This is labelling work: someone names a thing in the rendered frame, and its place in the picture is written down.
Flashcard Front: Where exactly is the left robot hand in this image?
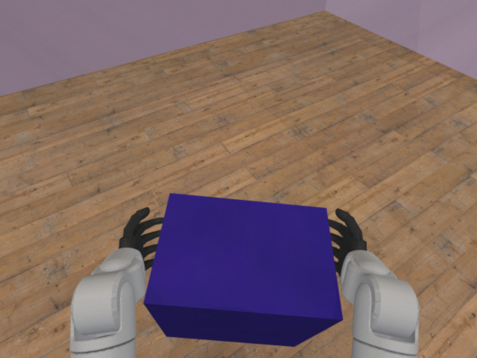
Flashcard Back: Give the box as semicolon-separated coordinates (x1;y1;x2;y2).
119;207;164;270

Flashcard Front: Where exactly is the robot left forearm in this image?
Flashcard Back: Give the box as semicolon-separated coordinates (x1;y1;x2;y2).
70;248;146;358

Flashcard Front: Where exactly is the right robot hand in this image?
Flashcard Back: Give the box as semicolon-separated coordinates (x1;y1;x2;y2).
328;209;367;277

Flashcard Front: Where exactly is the robot right forearm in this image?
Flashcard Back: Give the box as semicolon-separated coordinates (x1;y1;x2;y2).
341;250;419;358

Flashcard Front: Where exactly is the carton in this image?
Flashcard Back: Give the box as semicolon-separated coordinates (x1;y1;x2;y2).
143;193;343;347

